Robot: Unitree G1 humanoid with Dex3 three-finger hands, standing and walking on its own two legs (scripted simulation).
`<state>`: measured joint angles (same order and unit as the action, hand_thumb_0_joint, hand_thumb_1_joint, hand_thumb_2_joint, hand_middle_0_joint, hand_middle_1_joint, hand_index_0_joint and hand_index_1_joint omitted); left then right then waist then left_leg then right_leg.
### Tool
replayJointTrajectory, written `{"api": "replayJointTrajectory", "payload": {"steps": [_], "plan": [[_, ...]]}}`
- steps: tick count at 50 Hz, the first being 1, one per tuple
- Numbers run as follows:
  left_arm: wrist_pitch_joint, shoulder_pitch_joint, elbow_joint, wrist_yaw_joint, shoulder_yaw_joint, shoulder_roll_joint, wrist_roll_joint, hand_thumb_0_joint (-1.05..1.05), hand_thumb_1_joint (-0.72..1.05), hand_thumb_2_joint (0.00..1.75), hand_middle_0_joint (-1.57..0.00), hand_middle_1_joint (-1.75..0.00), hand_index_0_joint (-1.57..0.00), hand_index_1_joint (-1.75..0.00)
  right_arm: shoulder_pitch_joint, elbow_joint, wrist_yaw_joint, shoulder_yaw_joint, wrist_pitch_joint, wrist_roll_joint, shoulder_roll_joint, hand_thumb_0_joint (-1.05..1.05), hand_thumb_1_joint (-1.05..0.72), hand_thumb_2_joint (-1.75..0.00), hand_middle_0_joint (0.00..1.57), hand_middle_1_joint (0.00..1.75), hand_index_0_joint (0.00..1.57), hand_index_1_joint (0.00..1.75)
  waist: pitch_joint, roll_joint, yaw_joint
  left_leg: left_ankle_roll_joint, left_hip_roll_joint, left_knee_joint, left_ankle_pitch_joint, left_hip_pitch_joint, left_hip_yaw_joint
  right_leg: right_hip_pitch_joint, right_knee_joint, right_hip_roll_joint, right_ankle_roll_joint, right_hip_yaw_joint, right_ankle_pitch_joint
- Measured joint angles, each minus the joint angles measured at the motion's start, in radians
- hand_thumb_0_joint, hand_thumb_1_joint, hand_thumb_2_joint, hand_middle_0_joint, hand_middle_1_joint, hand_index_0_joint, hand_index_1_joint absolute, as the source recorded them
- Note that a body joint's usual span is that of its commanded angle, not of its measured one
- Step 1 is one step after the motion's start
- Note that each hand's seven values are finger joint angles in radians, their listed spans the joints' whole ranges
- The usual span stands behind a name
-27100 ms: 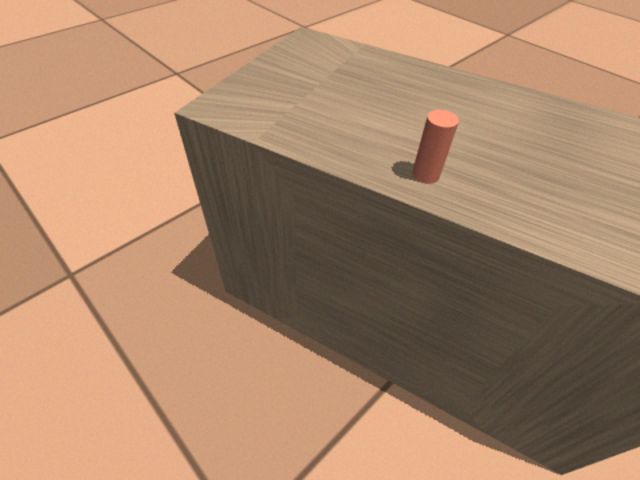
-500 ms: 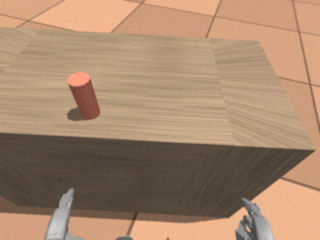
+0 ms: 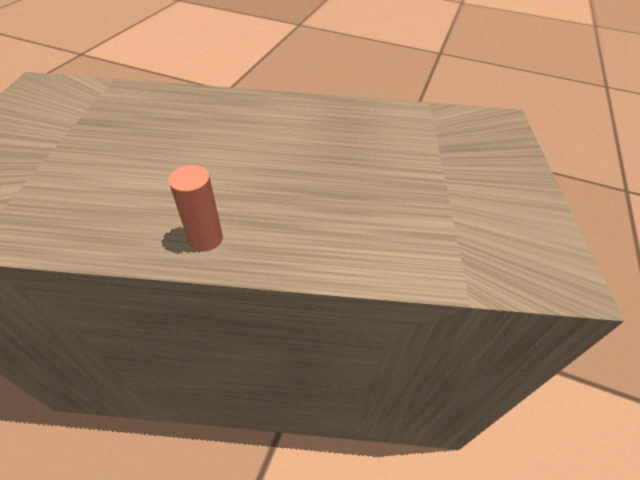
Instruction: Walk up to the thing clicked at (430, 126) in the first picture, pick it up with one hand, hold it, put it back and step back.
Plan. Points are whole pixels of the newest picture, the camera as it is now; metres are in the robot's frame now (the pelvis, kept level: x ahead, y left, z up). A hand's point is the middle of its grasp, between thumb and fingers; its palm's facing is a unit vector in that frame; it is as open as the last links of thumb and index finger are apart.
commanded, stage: stand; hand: left
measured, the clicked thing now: (198, 210) +0.46 +0.20 +0.05
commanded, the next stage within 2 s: none
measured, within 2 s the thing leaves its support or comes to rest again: neither
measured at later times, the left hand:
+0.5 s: hand out of the picture +0.05 +0.25 -0.14, palm faces -0.02 -0.94 -0.34, open 7.4 cm
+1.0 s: hand out of the picture +0.08 +0.24 -0.13, palm faces -0.01 -0.94 -0.33, open 7.4 cm
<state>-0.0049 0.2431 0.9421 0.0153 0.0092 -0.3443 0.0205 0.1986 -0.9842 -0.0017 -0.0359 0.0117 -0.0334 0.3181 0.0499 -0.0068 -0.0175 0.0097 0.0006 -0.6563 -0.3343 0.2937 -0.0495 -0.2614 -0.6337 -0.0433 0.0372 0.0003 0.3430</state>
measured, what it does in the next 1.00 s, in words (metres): stands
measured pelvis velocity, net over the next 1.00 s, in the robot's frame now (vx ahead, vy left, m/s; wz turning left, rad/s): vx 0.00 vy -0.01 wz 0.00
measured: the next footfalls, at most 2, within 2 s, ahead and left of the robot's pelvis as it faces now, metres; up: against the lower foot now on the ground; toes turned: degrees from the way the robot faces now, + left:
none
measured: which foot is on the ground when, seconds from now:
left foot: down 0.00-1.00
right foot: down 0.00-1.00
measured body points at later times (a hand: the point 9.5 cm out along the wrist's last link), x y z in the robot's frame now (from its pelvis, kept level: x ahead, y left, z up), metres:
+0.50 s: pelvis -0.01 -0.01 +0.02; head -0.01 -0.01 +0.47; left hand +0.05 +0.29 -0.11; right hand +0.04 -0.31 -0.12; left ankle +0.01 +0.13 -0.72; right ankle +0.00 -0.15 -0.72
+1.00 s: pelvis +0.00 -0.01 +0.02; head +0.01 -0.01 +0.47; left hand +0.08 +0.29 -0.11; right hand +0.08 -0.31 -0.11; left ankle +0.01 +0.13 -0.72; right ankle +0.00 -0.15 -0.72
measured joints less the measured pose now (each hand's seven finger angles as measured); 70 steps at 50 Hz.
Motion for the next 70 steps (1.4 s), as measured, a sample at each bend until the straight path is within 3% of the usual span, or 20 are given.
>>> {"api": "replayJointTrajectory", "payload": {"steps": [8,16,35,70], "plan": [[-0.004,-0.042,0.093,-0.002,-0.015,0.014,-0.005,0.0,0.64,0.84,-0.2,-0.29,-0.2,-0.3,-0.036,-0.066,-0.001,0.016,-0.002,0.011,-0.013,0.01,-0.91,-0.9,0.21,0.3,0.2,0.3,0.0,0.01,0.004,0.005,0.0,0.122,0.066,-0.084,-0.003,0.082,0.115,-0.002,0.001,-0.006,-0.061],[-0.011,-0.084,0.147,-0.007,-0.015,0.013,-0.006,0.01,0.85,0.88,-0.2,-0.29,-0.2,-0.3,-0.054,-0.112,0.001,0.013,-0.001,0.015,0.001,0.01,-0.91,-0.9,0.21,0.3,0.2,0.3,0.004,0.012,0.011,0.009,0.002,0.213,0.122,-0.132,-0.005,0.129,0.201,-0.001,-0.001,-0.01,-0.114],[-0.005,-0.108,0.211,-0.015,-0.007,0.004,-0.01,0.01,0.9,0.9,-0.2,-0.3,-0.2,-0.3,-0.047,-0.17,0.002,0.013,-0.005,0.018,0.022,0.01,-0.91,-0.9,0.2,0.3,0.2,0.3,0.022,0.013,0.016,0.015,0.009,0.283,0.156,-0.15,-0.005,0.142,0.264,0.004,-0.005,-0.01,-0.145],[-0.004,-0.127,0.207,-0.02,-0.002,0.004,-0.014,0.01,0.9,0.9,-0.2,-0.3,-0.2,-0.3,-0.084,-0.162,0.001,0.026,0.002,0.024,0.027,0.01,-0.91,-0.9,0.21,0.3,0.2,0.3,0.013,0.01,0.015,0.016,0.011,0.323,0.163,-0.18,0.0,0.17,0.303,0.005,-0.005,-0.008,-0.153]]}}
